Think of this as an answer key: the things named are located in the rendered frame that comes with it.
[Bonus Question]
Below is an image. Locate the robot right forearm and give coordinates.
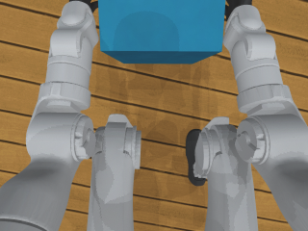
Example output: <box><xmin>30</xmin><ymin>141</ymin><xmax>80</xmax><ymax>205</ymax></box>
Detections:
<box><xmin>222</xmin><ymin>5</ymin><xmax>308</xmax><ymax>127</ymax></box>

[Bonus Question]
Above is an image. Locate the left robot upper arm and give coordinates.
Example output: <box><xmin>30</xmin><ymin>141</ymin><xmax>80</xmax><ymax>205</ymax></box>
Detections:
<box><xmin>0</xmin><ymin>112</ymin><xmax>96</xmax><ymax>231</ymax></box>

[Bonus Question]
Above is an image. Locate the robot right hand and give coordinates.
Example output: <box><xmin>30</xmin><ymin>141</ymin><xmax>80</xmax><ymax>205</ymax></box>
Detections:
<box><xmin>224</xmin><ymin>0</ymin><xmax>252</xmax><ymax>21</ymax></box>

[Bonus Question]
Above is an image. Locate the right robot upper arm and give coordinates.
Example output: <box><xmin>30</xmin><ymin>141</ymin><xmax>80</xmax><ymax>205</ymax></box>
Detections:
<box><xmin>235</xmin><ymin>114</ymin><xmax>308</xmax><ymax>231</ymax></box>

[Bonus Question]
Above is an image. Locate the right robot foot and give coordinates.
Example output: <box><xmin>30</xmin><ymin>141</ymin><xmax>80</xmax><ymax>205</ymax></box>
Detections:
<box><xmin>186</xmin><ymin>129</ymin><xmax>206</xmax><ymax>187</ymax></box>

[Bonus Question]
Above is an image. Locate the robot left hand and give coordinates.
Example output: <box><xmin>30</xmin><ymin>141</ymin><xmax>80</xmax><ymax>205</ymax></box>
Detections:
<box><xmin>69</xmin><ymin>0</ymin><xmax>98</xmax><ymax>13</ymax></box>

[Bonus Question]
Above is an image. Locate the carton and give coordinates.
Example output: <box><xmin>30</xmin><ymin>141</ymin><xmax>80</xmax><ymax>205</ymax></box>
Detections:
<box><xmin>98</xmin><ymin>0</ymin><xmax>226</xmax><ymax>64</ymax></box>

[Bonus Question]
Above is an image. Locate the left robot thigh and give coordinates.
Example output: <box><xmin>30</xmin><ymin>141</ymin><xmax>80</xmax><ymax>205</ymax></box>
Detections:
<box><xmin>87</xmin><ymin>121</ymin><xmax>141</xmax><ymax>231</ymax></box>

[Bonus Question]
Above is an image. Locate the robot left forearm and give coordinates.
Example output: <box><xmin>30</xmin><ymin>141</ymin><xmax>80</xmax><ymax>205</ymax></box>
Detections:
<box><xmin>26</xmin><ymin>1</ymin><xmax>99</xmax><ymax>153</ymax></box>

